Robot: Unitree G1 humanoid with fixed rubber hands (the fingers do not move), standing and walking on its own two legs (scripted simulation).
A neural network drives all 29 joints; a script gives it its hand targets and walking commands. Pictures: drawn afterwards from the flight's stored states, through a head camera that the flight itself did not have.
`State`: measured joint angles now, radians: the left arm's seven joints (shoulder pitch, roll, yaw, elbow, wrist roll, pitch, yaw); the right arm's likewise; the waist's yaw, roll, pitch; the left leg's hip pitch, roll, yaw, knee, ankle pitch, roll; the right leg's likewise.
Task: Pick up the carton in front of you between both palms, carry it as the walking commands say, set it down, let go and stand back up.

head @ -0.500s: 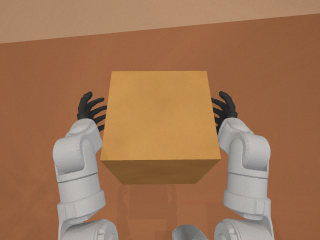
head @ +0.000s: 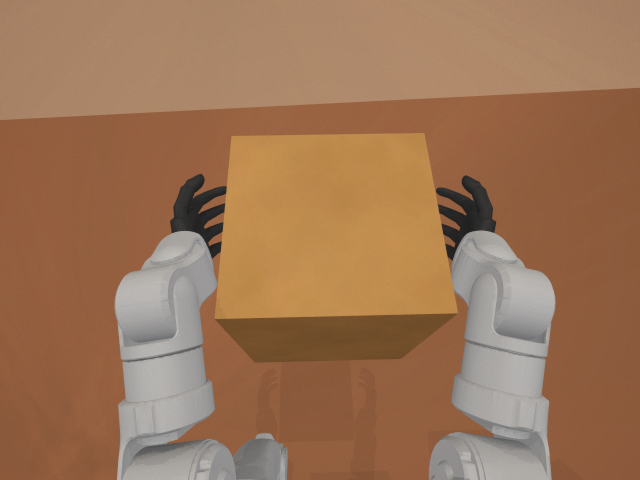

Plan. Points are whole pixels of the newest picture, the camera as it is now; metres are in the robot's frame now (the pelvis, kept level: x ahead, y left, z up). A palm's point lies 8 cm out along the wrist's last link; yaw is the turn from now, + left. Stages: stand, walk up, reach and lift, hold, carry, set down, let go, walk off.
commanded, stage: carry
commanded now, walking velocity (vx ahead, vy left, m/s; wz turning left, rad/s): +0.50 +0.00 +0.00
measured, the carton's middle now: (328, 263) +0.36 +0.02 +0.07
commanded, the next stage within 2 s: none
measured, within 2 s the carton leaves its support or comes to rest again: neither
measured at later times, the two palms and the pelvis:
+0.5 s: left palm (237, 66) +0.65 +0.17 +0.17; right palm (441, 73) +0.64 -0.14 +0.17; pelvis +0.30 +0.02 +0.02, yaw +0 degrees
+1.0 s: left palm out of the picture +0.95 +0.17 +0.18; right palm out of the picture +0.95 -0.14 +0.19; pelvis +0.61 +0.03 +0.03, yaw -2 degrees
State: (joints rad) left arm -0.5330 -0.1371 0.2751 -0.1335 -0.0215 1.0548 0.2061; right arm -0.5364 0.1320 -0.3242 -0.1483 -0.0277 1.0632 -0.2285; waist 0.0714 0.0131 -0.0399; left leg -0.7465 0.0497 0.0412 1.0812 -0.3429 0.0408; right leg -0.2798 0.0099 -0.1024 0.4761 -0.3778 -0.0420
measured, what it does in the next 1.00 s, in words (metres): climbs: left foot, then right foot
